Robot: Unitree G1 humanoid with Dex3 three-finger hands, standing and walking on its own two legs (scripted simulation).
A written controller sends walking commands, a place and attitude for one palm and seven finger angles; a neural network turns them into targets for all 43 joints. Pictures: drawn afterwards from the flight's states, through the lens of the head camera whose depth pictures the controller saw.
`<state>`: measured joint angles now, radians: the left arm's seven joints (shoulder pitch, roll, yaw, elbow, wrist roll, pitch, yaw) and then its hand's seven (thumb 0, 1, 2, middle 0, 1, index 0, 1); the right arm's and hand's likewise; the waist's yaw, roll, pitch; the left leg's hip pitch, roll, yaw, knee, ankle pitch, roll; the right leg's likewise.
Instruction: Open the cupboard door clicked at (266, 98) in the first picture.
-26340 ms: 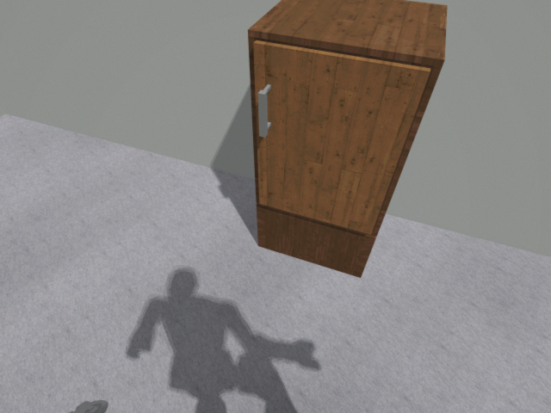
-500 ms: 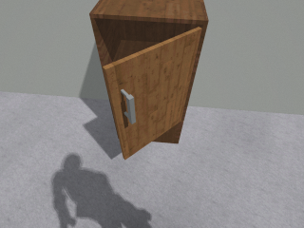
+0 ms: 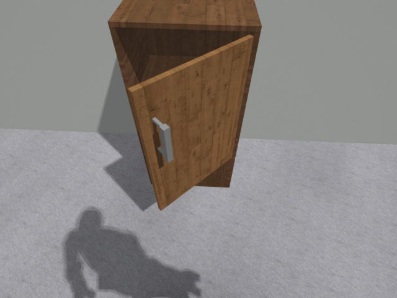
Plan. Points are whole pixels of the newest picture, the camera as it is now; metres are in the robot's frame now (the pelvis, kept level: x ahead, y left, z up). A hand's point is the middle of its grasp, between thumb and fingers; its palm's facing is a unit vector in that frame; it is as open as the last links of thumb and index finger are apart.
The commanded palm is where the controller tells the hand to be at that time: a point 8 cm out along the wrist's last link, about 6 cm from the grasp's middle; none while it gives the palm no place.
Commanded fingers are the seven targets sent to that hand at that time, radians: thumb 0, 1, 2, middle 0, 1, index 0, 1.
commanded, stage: walk to a spot facing it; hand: left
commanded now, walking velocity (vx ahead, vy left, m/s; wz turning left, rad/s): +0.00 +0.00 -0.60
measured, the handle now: (162, 140) +0.51 +0.14 -0.02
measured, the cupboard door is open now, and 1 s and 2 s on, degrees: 44 44 44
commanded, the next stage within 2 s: none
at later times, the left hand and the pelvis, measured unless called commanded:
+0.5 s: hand out of the picture +0.07 +0.18 -0.15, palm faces -0.22 -0.93 -0.28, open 7.4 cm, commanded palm none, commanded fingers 0.00 0.90 0.90 -0.20 -0.30 -0.20 -0.30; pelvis -0.02 -0.01 +0.01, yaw -18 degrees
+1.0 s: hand (160, 278) +0.19 +0.11 -0.16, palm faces -0.56 -0.78 -0.29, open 7.4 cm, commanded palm none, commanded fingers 0.00 0.90 0.90 -0.20 -0.30 -0.20 -0.30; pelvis -0.03 -0.01 -0.01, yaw -35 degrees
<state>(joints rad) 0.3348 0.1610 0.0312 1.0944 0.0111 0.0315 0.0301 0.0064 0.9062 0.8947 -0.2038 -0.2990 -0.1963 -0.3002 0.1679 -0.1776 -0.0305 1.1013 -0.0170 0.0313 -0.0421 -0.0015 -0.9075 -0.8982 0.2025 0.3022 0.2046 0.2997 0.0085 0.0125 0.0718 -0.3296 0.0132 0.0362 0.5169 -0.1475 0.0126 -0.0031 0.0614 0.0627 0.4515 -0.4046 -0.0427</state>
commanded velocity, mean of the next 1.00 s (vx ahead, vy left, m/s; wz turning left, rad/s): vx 0.00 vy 0.00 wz -0.60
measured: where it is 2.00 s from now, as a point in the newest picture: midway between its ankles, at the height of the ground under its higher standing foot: outside the picture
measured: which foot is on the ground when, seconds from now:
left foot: down 0.00-0.28, up 0.30-0.62, down 0.64-0.90, up 0.92-1.00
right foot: down 0.00-0.64, up 0.66-0.90, down 0.92-1.00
